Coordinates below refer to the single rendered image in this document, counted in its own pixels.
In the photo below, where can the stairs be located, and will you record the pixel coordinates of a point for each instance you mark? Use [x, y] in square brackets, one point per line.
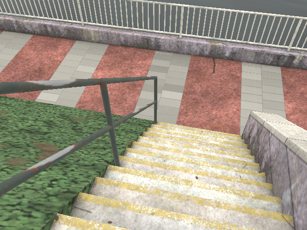
[180, 178]

